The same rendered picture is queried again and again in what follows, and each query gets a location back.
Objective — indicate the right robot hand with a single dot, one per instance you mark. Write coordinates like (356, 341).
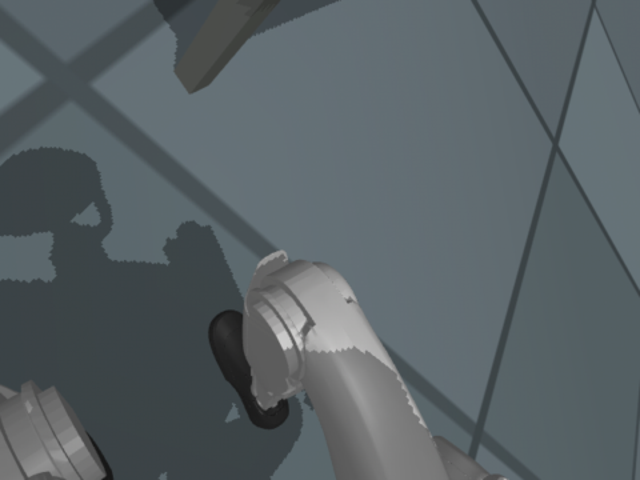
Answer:
(459, 465)

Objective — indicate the left robot foot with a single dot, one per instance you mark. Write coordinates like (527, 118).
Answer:
(109, 474)

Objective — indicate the right robot foot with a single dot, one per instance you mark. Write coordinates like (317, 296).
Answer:
(226, 341)

